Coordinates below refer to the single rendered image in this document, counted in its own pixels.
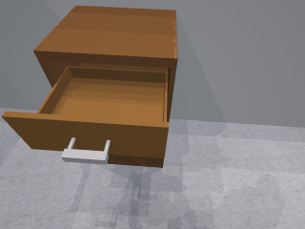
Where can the handle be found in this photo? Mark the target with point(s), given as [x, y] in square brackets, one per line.
[86, 156]

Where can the drawer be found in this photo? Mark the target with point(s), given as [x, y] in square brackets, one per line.
[93, 105]

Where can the cabinet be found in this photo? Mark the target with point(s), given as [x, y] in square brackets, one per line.
[114, 38]

